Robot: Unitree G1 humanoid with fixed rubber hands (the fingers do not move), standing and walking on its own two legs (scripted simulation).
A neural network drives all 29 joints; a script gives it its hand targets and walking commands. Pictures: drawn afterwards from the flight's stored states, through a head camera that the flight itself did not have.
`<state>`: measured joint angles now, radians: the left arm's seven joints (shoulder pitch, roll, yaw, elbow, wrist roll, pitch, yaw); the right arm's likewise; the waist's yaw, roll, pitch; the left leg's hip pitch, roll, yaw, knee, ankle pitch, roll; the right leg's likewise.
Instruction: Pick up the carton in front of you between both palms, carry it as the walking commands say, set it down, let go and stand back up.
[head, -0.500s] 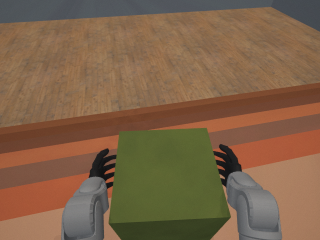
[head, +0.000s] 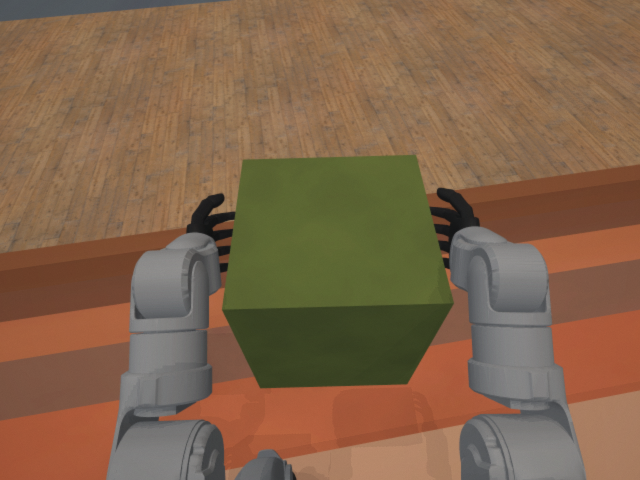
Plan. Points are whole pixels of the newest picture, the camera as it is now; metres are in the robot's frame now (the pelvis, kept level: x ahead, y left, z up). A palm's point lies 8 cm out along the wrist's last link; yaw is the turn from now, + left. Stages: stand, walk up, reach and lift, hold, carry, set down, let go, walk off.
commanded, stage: carry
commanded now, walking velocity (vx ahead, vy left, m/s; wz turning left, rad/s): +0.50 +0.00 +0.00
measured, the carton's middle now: (331, 281) +0.37 +0.01 +0.04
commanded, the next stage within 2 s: none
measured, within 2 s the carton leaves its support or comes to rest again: neither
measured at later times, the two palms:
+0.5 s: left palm (246, 121) +0.68 +0.16 +0.08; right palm (420, 116) +0.67 -0.14 +0.09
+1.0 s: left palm (288, 135) +1.00 +0.12 -0.18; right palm (394, 133) +1.01 -0.17 -0.19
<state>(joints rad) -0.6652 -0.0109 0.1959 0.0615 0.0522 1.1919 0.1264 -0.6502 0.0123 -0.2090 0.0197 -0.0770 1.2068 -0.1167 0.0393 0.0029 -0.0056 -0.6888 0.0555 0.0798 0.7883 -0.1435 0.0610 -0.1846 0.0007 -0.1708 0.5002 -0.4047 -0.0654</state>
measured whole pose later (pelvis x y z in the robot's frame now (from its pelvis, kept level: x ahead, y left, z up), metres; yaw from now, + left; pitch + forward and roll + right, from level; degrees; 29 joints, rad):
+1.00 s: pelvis +0.66 -0.04 -0.26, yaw -1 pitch +3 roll +1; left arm -0.60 -0.04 0.18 0.09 0.02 1.13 0.15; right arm -0.55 0.04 -0.24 0.00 -0.07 1.15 -0.12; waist 0.09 0.02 0.08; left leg -0.68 -0.02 0.01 0.73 0.24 0.03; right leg -0.35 0.17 -0.12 1.12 -0.83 -0.20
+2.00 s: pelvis +1.39 -0.10 -0.64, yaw -2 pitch +0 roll -1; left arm -0.52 0.01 0.16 0.09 -0.02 1.07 0.14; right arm -0.52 0.05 -0.17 0.05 -0.08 1.08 -0.14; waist 0.00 0.05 -0.04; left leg -0.43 -0.06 0.11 0.58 0.15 0.11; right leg -0.38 0.10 -0.17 1.60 -0.70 -0.16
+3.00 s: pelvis +2.13 -0.14 -1.01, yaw -1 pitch +1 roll +1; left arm -0.52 -0.02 0.19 0.14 0.04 1.08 0.12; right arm -0.53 0.01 -0.13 0.14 -0.01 1.09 -0.15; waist -0.09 0.02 -0.06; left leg -0.36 -0.13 0.08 0.79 -0.45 0.16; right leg -0.67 0.02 0.02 1.55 -0.52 -0.05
